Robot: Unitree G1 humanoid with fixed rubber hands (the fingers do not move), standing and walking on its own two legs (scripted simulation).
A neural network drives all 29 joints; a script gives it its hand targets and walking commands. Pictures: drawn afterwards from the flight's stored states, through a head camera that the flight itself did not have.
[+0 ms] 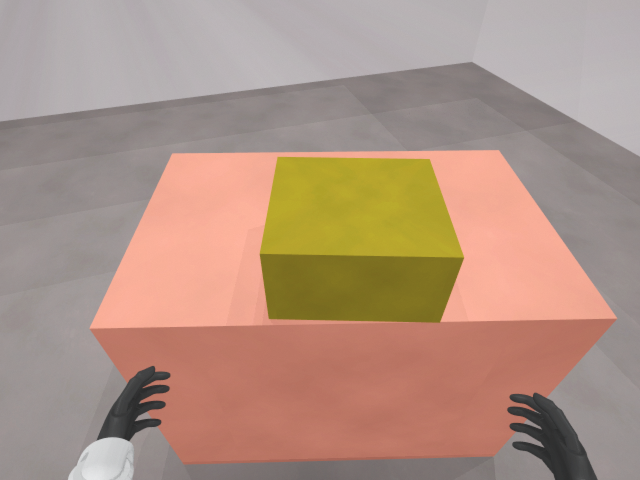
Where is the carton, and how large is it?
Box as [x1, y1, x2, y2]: [260, 157, 463, 322]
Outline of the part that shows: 277,157 260,249 260,259 269,318 439,322 463,259 463,255 429,159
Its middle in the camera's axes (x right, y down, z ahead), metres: +0.06 -0.01 +0.70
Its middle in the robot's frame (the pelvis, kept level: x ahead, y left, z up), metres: +0.54 -0.03 +0.00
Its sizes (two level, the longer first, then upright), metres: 0.289 0.261 0.157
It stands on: a pedestal, 0.67 m high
